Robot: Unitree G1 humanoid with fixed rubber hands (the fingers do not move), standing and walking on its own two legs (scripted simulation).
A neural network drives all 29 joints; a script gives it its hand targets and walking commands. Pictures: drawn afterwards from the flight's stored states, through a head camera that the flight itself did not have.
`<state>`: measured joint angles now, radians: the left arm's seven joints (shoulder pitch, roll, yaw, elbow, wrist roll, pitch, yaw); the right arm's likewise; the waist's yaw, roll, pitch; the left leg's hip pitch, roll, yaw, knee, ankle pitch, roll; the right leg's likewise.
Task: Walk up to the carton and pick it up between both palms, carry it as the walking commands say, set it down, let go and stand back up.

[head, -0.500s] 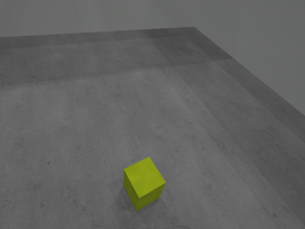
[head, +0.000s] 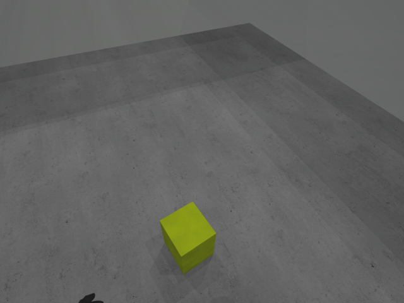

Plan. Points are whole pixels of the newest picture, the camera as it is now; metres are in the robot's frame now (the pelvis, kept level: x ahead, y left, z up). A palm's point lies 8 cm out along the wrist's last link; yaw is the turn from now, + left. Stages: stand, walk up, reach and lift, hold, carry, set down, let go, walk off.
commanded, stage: walk up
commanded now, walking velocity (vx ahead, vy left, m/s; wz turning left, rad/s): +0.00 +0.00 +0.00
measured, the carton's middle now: (188, 238) +0.52 +0.04 -0.65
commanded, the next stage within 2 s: none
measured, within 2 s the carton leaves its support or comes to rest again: neither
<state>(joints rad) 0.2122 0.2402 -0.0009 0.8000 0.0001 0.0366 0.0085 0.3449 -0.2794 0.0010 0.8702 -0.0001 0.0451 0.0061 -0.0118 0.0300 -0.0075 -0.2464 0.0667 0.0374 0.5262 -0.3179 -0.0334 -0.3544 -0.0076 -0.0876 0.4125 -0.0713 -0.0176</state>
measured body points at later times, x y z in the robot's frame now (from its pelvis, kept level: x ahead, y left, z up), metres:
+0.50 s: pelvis +0.01 -0.01 +0.00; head +0.01 -0.01 +0.45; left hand +0.09 +0.24 -0.12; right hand +0.04 -0.27 -0.14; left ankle -0.01 +0.13 -0.73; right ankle +0.09 -0.11 -0.73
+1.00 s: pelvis +0.08 -0.01 +0.01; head +0.11 +0.04 +0.46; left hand +0.16 +0.25 -0.14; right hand +0.09 -0.30 -0.09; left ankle -0.01 +0.13 -0.73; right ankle +0.13 -0.17 -0.67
